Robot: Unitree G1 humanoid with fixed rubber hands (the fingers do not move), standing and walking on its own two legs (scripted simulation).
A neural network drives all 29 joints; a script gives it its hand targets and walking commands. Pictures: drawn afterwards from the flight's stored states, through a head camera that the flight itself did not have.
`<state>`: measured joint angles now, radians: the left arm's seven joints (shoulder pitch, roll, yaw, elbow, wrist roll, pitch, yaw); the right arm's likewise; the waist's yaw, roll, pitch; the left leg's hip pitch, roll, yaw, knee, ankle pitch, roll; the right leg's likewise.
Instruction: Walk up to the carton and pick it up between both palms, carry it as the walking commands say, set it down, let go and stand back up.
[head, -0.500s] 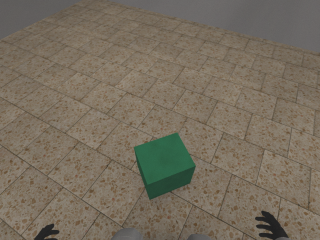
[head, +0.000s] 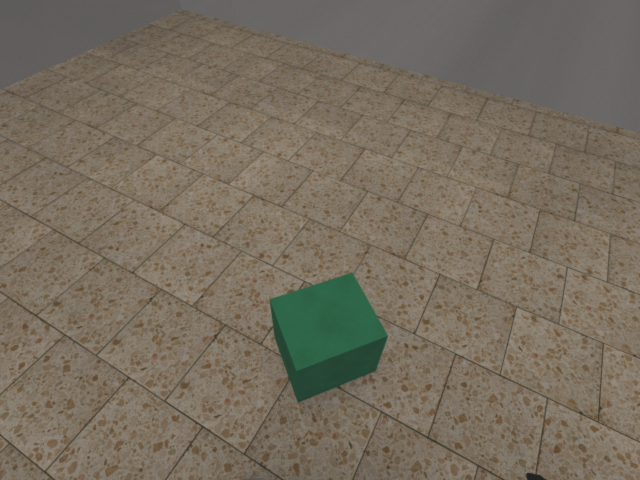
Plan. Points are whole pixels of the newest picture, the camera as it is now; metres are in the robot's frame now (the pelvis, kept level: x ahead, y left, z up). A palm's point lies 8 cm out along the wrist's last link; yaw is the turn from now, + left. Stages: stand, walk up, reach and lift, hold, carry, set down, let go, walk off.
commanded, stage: walk up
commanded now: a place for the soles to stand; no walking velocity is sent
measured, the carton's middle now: (325, 336) +0.61 -0.02 -0.64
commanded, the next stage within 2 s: none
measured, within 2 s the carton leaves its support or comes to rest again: neither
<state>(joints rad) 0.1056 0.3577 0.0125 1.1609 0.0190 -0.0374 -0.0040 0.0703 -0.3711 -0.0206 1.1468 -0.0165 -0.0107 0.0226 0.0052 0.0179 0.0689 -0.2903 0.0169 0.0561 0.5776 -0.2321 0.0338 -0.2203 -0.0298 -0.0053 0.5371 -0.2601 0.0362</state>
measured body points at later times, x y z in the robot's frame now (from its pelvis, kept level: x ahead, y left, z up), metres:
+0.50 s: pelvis +0.04 +0.00 +0.01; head +0.05 +0.00 +0.46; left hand +0.13 +0.30 -0.12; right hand +0.15 -0.30 -0.12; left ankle +0.05 +0.10 -0.73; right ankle +0.02 -0.15 -0.73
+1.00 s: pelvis +0.05 +0.00 +0.01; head +0.06 +0.00 +0.46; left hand +0.15 +0.29 -0.12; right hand +0.14 -0.30 -0.12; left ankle +0.05 +0.10 -0.73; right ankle +0.02 -0.15 -0.73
